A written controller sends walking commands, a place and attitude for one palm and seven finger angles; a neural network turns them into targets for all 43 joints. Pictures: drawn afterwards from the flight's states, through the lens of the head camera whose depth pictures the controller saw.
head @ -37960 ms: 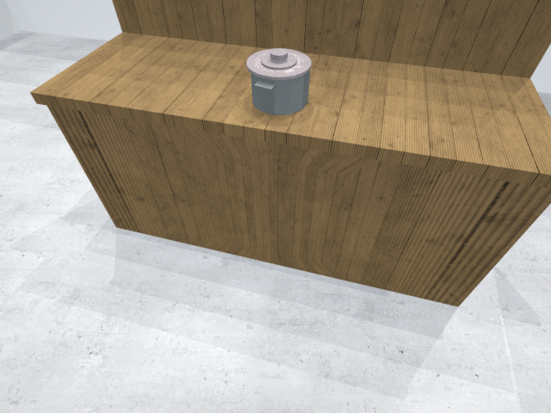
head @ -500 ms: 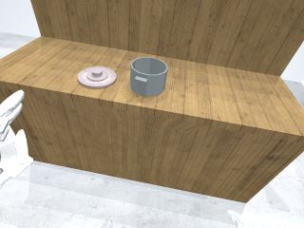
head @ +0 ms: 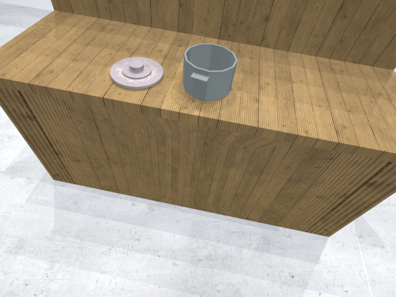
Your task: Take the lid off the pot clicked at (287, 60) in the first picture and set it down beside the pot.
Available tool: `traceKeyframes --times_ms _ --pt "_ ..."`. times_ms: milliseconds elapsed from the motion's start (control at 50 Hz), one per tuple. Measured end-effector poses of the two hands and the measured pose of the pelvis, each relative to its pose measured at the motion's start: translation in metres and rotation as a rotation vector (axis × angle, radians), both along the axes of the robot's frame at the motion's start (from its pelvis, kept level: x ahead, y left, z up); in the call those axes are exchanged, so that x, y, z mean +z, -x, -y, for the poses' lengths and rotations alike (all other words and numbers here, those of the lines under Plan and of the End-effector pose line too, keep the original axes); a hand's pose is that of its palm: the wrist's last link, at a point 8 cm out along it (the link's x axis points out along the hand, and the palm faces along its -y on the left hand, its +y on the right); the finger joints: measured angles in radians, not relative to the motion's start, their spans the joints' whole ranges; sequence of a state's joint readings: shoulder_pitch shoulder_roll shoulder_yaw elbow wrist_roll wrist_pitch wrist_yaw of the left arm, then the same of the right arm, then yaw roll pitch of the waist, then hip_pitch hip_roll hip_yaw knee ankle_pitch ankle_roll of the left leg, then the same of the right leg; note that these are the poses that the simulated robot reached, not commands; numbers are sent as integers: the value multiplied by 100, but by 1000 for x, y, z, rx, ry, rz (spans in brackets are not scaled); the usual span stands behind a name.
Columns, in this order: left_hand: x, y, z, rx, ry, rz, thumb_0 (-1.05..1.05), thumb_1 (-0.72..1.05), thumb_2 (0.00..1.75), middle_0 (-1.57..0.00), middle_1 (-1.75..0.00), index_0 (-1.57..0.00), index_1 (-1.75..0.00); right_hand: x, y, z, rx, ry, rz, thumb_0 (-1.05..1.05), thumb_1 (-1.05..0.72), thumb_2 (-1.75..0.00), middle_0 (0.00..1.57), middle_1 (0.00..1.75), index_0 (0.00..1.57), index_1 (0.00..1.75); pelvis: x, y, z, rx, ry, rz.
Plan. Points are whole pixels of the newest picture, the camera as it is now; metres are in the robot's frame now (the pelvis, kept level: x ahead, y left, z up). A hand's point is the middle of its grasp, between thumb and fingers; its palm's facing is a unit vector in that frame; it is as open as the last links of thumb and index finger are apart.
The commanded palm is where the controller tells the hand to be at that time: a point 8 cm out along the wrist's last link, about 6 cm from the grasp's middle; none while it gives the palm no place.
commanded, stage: stop stepping back and stand still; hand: left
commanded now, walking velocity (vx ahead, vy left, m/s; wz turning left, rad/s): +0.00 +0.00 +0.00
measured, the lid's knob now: (136, 65) +0.81 +0.25 +0.00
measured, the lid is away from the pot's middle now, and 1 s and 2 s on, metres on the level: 0.25 0.25 0.25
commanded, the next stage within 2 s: let the arm hang, fingers relaxed in 0.88 s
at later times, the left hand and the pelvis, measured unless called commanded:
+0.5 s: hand out of the picture +0.04 +0.14 -0.17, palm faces +0.03 -0.98 -0.19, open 7.2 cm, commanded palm none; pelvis +0.04 -0.02 +0.01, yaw +0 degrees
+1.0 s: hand out of the picture +0.05 +0.13 -0.17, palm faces +0.04 -0.98 -0.18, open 7.3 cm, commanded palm none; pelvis +0.05 -0.04 +0.01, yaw +0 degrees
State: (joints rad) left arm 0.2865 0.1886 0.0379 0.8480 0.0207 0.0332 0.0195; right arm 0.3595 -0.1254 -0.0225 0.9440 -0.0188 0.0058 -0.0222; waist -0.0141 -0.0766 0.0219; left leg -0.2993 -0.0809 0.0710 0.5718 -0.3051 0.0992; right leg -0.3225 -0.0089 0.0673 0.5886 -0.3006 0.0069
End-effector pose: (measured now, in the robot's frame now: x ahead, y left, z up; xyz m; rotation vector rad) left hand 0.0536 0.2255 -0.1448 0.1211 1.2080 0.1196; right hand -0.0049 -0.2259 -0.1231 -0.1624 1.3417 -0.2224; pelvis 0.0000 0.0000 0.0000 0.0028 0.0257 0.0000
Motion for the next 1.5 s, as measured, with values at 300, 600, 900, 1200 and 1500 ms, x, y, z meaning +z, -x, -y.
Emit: traceKeyframes --times_ms 300,600,900,1200,1500 --pt "12 27 12 26 -50 -166 0 92 90 -20 -29 -20 -29 -13 -9 -8 -55 -86 -50 1 -92 -90 20 30 20 30 9 -25 10 -3 6 21" --pt "6 15 40 36 -26 -181 2 95 90 -20 -29 -20 -30 -10 -33 18 -57 -55 -34 1 -92 -90 20 30 20 30 9 -41 30 -3 7 25" --pt "5 12 47 42 -21 -187 2 94 90 -20 -29 -20 -30 -11 -27 16 -72 -69 -71 1 -92 -90 20 30 20 30 10 -46 37 -2 13 29" --pt "4 18 45 43 -11 -202 2 93 90 -20 -29 -20 -30 -10 -18 4 -80 -80 -91 0 -91 -90 20 30 20 30 11 -45 31 -4 14 28" --pt "4 23 42 51 1 -219 2 93 90 -20 -29 -20 -30 -10 -19 -3 -77 -77 -93 1 -91 -90 20 30 20 30 11 -46 24 -2 12 26"
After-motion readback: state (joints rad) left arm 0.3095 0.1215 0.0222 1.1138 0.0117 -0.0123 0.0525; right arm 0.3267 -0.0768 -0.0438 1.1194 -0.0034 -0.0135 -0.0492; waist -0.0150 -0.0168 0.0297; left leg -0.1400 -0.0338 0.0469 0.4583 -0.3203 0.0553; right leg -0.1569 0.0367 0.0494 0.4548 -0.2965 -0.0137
